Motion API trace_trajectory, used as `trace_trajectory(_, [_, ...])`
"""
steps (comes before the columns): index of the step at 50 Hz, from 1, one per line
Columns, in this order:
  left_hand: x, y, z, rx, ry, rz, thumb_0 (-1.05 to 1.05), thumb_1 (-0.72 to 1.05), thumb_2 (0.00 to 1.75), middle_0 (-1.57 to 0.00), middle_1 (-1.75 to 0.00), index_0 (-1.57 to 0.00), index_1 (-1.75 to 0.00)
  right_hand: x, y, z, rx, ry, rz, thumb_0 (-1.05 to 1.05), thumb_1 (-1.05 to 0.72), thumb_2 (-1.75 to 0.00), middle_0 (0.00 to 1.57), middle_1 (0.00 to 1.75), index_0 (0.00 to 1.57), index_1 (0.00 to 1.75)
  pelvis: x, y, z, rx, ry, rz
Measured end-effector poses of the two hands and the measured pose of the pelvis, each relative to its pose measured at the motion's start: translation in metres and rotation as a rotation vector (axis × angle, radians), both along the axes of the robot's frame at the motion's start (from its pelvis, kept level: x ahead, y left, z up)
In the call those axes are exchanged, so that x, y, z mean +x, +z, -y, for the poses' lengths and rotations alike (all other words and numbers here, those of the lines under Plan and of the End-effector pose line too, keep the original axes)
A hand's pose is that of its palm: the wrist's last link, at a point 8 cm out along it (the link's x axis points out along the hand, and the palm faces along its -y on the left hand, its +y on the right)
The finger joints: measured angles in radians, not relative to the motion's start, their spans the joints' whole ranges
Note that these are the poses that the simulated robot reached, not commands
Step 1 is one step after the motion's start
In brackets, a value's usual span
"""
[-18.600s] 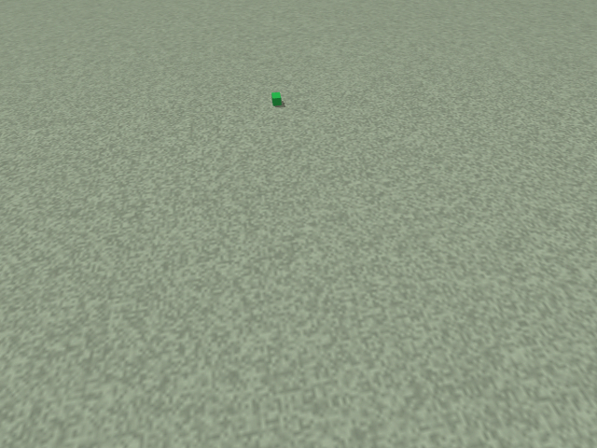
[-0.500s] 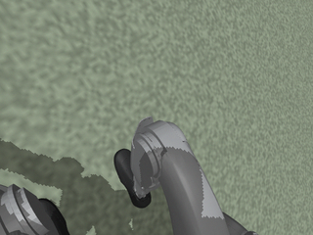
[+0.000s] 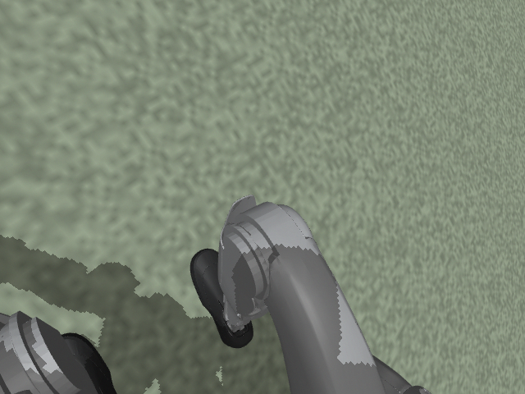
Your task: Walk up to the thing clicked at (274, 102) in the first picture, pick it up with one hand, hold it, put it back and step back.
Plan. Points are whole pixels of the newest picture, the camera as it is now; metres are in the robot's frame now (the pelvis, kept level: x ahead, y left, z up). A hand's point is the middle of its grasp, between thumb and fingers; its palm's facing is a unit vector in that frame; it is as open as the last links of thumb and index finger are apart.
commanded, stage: settle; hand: left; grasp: from above
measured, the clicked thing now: out of the picture +0.48 +0.36 -0.28
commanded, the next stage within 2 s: lift in 0.82 s
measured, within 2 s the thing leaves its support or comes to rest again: leaves its support in 0.22 s
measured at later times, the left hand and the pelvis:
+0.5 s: hand out of the picture +0.47 +0.37 -0.20, palm faces -0.36 -0.21 -0.91, open 10.1 cm; pelvis +0.01 +0.00 +0.01, yaw +2 degrees
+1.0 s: hand out of the picture +0.46 +0.37 -0.12, palm faces -0.38 -0.19 -0.90, open 10.1 cm; pelvis +0.00 -0.01 +0.02, yaw +7 degrees
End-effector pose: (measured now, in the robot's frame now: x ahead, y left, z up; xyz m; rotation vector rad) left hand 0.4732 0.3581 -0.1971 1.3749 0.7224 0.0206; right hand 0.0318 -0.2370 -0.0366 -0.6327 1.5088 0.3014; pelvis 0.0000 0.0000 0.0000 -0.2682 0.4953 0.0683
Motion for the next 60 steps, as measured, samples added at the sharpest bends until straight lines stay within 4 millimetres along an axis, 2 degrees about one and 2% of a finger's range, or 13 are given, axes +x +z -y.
trace_trajectory(9, [0.001, 0.004, -0.003, -0.003, 0.016, 0.004, 0.01, -0.02, 0.47, -0.68, -0.56, -0.69, -0.54, -0.002, 0.002, 0.002, -0.011, -0.016, -0.009, 0.00, -0.91, -0.90, 0.20, 0.30, 0.20, 0.29, 0.002, 0.001, 0.001, 0.002, 0.001, -0.011])
trace_trajectory(13, [0.005, 0.013, -0.007, 0.003, 0.019, 0.030, 0.02, 0.01, 0.45, -0.75, -0.54, -0.68, -0.50, 0.000, 0.003, 0.006, -0.019, -0.025, -0.009, 0.00, -0.91, -0.90, 0.20, 0.30, 0.20, 0.29, 0.003, 0.001, 0.001, 0.004, 0.003, -0.024])
trace_trajectory(19, [0.008, 0.033, -0.015, 0.021, 0.020, 0.045, 0.03, 0.05, 0.39, -0.85, -0.53, -0.68, -0.50, 0.006, 0.002, 0.015, -0.026, -0.052, 0.001, 0.00, -0.91, -0.90, 0.20, 0.30, 0.20, 0.29, 0.006, 0.002, 0.002, 0.010, 0.010, -0.048])
trace_trajectory(26, [0.002, 0.061, -0.019, 0.023, 0.009, 0.023, 0.02, 0.05, 0.38, -0.87, -0.52, -0.69, -0.50, 0.020, -0.004, 0.023, -0.012, -0.086, 0.033, 0.00, -0.91, -0.90, 0.20, 0.30, 0.20, 0.29, 0.008, 0.006, 0.002, 0.029, 0.025, -0.073])
trace_trajectory(34, [-0.008, 0.088, -0.016, 0.020, -0.020, 0.003, 0.02, 0.03, 0.39, -0.90, -0.50, -0.70, -0.50, 0.036, -0.015, 0.030, -0.002, -0.110, 0.081, 0.00, -0.91, -0.90, 0.20, 0.30, 0.20, 0.29, 0.006, 0.010, 0.006, 0.058, 0.046, -0.084])
trace_trajectory(41, [-0.007, 0.110, -0.011, 0.026, -0.033, 0.015, 0.01, 0.02, 0.40, -0.91, -0.49, -0.71, -0.50, 0.043, -0.025, 0.032, 0.009, -0.124, 0.106, 0.00, -0.91, -0.90, 0.20, 0.30, 0.20, 0.29, 0.004, 0.013, 0.010, 0.080, 0.054, -0.086])
trace_trajectory(51, [-0.006, 0.134, -0.011, 0.029, -0.016, 0.013, 0.02, 0.02, 0.40, -0.92, -0.48, -0.71, -0.49, 0.036, -0.027, 0.030, 0.008, -0.170, 0.113, 0.00, -0.91, -0.90, 0.20, 0.30, 0.20, 0.30, 0.002, 0.018, 0.011, 0.093, 0.059, -0.093])
trace_trajectory(60, [-0.023, 0.155, -0.012, 0.009, -0.025, -0.016, 0.02, 0.05, 0.38, -0.89, -0.50, -0.69, -0.48, 0.028, -0.016, 0.034, -0.016, -0.227, 0.092, 0.01, -0.90, -0.90, 0.20, 0.30, 0.20, 0.30, -0.001, 0.034, 0.011, 0.099, 0.072, -0.107])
